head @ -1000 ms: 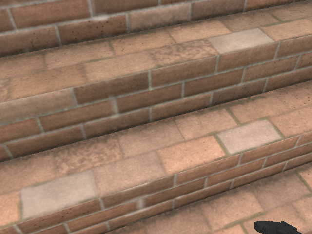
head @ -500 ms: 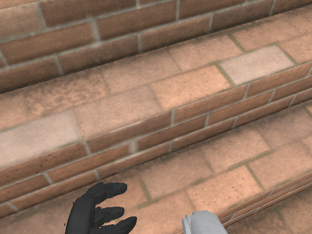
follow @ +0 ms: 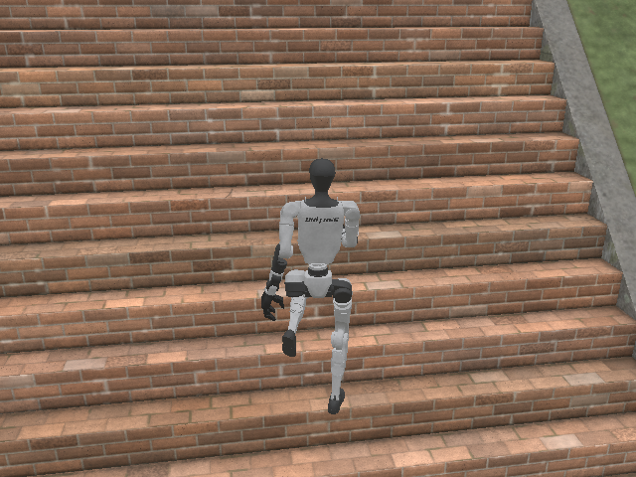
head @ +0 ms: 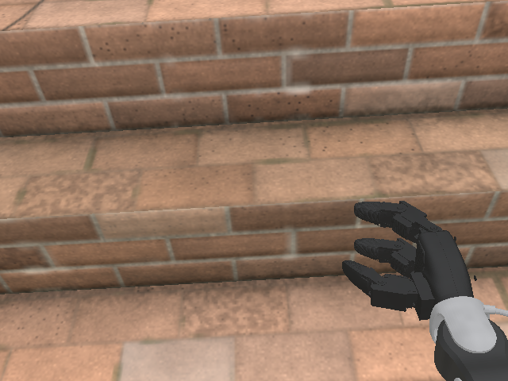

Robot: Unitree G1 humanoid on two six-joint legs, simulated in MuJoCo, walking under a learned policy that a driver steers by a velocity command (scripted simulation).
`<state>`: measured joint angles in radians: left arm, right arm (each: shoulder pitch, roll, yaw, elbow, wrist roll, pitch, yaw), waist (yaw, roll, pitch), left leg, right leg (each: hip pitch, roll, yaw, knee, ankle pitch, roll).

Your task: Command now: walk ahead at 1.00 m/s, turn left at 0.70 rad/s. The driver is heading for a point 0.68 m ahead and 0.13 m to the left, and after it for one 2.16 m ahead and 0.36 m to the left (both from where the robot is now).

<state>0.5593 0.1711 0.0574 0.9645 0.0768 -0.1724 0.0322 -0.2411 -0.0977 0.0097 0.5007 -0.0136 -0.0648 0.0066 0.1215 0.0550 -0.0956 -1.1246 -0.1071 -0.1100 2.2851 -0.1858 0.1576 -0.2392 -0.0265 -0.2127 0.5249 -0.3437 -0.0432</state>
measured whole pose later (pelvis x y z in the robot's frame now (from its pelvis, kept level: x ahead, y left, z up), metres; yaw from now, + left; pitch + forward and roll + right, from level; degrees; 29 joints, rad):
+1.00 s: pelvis +0.34 +0.06 +0.33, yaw +13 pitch +2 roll -6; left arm 0.10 0.18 -0.02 0.68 -0.02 0.03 0.04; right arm 0.31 -0.20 -0.03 0.85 0.05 -0.17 -0.01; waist 0.03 0.04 -0.04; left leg -0.31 0.14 0.05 0.74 0.45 0.19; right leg -0.76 0.16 -0.19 1.22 -0.50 -0.19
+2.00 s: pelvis +0.64 +0.06 +0.66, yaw -5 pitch +1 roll +0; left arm 0.31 0.08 0.03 0.82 0.01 -0.08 0.05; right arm 0.30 -0.17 -0.07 0.90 0.02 -0.05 -0.03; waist 0.03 0.05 -0.05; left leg -0.32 0.12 0.02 0.77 -0.38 0.00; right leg -0.36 -0.01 -0.08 0.57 -0.22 -0.03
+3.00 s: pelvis +0.61 +0.08 +0.67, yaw -4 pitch +0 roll +0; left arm 0.35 0.11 0.01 1.04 0.00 -0.02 0.04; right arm 0.44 -0.09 0.01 1.02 -0.02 -0.02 -0.08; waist 0.01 -0.01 0.00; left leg -0.23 0.03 0.03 0.47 -0.23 -0.01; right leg -0.31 -0.05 -0.06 0.45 -0.14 -0.01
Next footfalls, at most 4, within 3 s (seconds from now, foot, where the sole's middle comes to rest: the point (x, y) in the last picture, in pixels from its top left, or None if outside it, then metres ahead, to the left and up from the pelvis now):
0.24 left None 0.24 0.14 -0.55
1.02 right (302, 340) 0.45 0.02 -0.33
1.44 left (203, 160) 0.68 0.22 -0.11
1.90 right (351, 154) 0.71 -0.05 -0.11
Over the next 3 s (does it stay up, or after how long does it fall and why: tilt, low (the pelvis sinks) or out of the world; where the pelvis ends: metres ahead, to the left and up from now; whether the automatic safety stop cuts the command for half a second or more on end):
stays up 0.61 0.08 0.67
